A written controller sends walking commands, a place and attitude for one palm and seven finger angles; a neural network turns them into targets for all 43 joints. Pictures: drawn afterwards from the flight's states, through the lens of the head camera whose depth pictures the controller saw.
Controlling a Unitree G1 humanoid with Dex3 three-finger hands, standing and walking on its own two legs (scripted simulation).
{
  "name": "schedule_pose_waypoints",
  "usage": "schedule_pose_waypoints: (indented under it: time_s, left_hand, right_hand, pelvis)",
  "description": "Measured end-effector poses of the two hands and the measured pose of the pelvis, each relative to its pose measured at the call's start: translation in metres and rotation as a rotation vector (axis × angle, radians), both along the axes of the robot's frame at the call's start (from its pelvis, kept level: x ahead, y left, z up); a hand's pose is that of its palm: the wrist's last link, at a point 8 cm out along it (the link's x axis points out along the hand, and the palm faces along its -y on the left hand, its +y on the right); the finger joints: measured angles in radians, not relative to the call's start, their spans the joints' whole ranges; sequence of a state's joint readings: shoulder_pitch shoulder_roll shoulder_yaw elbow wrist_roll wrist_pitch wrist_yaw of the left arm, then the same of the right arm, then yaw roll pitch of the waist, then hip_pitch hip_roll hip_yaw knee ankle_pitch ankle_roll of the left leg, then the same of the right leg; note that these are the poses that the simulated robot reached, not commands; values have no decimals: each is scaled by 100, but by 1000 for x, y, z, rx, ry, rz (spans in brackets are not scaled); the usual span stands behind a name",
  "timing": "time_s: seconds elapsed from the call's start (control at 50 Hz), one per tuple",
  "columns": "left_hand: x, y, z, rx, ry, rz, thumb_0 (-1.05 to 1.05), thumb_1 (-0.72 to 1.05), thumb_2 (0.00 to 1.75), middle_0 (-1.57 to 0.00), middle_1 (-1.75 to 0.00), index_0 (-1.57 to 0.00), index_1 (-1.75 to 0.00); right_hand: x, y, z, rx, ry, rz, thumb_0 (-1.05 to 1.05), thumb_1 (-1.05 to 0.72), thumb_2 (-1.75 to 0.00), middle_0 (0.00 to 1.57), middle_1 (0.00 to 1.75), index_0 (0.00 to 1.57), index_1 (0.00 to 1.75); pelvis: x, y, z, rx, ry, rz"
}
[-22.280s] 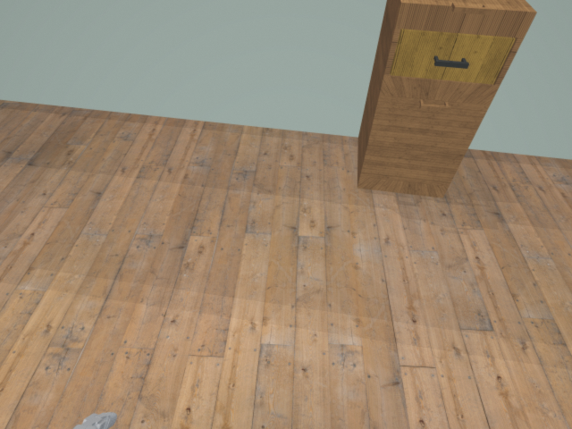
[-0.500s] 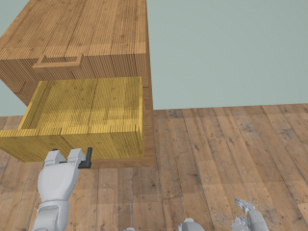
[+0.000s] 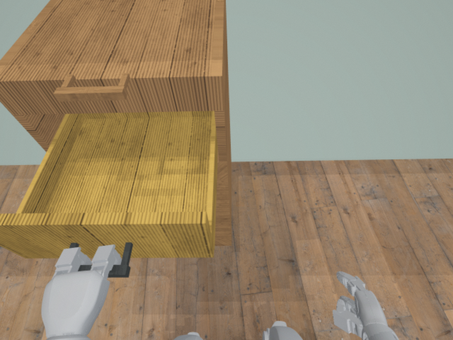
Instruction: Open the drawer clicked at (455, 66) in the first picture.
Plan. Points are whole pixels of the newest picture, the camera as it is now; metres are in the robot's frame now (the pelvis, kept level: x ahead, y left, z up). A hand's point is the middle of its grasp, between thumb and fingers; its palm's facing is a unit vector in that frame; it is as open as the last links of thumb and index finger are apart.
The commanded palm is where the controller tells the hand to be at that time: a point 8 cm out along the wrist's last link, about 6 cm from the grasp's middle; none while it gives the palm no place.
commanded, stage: pull the drawer open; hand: left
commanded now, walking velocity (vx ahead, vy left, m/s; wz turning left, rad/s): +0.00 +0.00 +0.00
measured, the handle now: (97, 260) +0.24 +0.25 -0.01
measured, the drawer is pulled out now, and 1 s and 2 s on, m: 0.24 0.30 0.30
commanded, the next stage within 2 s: open the thumb to release the handle in 0.86 s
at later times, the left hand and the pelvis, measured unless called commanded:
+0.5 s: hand (86, 328) +0.14 +0.24 -0.02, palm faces -0.06 -0.06 -1.00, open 5.4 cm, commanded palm +0.10 +0.25 +0.02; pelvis -0.01 +0.00 -0.01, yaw +0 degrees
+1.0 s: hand (84, 339) +0.13 +0.24 -0.03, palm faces -0.05 -0.04 -1.00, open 5.4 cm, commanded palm +0.11 +0.25 +0.02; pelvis -0.02 -0.01 -0.02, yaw +1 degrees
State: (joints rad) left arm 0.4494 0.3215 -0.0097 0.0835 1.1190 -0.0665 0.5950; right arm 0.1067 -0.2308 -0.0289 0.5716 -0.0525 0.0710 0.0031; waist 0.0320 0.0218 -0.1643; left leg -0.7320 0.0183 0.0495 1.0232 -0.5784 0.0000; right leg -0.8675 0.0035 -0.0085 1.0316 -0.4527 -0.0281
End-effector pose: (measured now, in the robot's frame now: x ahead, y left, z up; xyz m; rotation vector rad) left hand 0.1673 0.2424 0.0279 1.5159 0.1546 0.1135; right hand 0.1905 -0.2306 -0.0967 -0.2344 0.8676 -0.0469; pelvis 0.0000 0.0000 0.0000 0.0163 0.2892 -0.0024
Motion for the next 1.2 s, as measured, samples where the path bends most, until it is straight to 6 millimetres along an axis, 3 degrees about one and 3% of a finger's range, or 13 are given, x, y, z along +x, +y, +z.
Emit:
schedule_pose_waypoints:
  time_s: [0.72,1.06,1.2]
  left_hand:
    - [-56,-3,3,-8,46,-10,1,77,79,-31,-128,-40,-132]
    - [-54,-5,0,10,3,11,1,75,83,-35,-130,-41,-134]
    - [-52,-7,1,12,-4,42,0,54,74,-37,-129,-40,-132]
  right_hand:
    - [-12,-1,-9,15,-27,19,2,-91,-90,20,30,20,30]
    - [-19,-7,-21,4,-15,28,1,-91,-90,20,30,20,30]
    - [-26,-11,-21,4,-8,16,2,-91,-90,20,30,20,30]
  pelvis:
    - [-16,-7,-11,13,-2,-3]
    - [-24,-12,-17,15,6,19]
    - [-28,-16,-15,17,-6,22]
